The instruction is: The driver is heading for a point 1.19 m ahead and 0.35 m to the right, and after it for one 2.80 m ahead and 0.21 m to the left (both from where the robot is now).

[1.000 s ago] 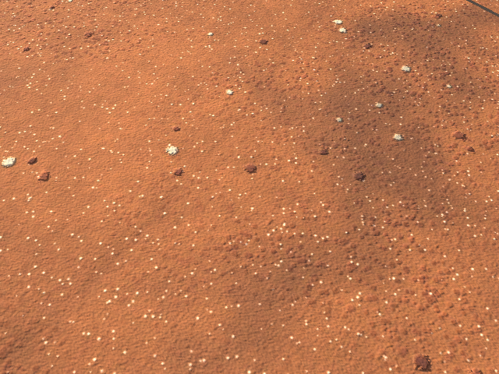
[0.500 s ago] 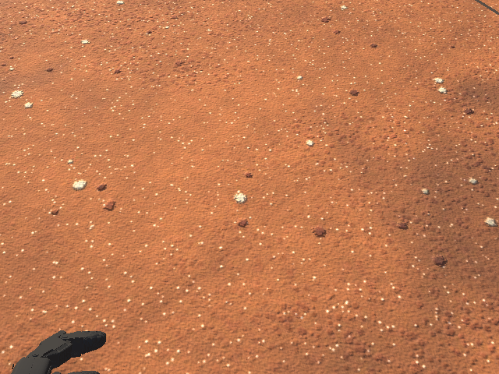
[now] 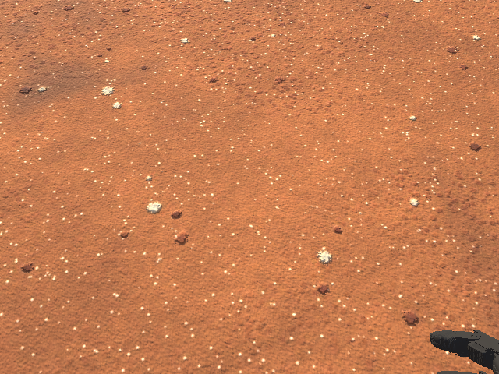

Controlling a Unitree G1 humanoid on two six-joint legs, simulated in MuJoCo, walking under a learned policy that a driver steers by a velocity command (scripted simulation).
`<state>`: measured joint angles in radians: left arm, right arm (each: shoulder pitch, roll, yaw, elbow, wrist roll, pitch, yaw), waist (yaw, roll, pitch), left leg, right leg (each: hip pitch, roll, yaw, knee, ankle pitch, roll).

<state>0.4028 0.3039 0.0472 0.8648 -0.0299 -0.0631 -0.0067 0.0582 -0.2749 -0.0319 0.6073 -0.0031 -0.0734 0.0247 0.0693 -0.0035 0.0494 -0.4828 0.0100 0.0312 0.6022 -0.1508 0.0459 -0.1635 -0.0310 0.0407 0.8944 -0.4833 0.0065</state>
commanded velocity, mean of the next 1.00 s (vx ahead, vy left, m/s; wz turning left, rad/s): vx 0.50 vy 0.00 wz -0.46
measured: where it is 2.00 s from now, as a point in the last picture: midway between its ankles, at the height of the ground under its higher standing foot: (393, 207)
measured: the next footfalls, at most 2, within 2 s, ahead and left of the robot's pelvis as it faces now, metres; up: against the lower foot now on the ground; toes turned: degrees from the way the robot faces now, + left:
right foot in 0.48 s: +0.41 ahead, -0.16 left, +0.00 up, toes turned -17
left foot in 0.94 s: +0.74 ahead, -0.08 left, +0.00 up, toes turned -33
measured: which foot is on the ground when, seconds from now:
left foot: down 0.00-0.46, up 0.48-0.92, down 0.94-1.00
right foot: up 0.00-0.46, down 0.48-0.96, up 0.98-1.00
